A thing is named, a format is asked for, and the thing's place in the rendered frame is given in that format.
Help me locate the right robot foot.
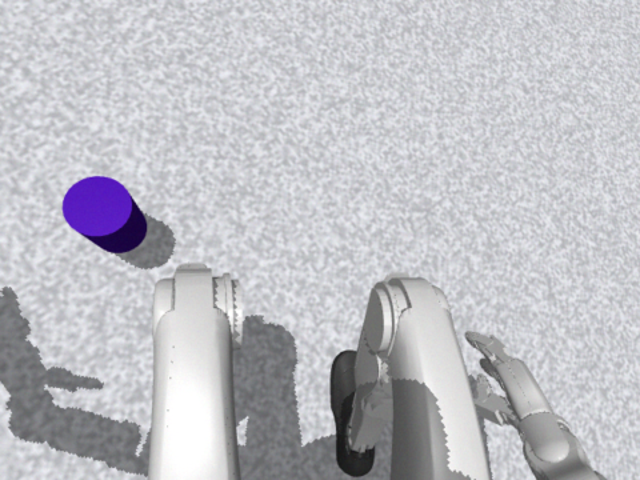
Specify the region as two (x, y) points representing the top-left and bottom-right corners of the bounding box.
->
(330, 350), (375, 477)

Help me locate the right robot hand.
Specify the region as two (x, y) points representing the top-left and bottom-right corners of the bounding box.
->
(465, 331), (554, 430)

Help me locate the right robot arm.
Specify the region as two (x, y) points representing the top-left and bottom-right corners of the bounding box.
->
(517, 412), (607, 480)

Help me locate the can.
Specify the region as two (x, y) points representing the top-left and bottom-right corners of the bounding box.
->
(62, 176), (147, 253)

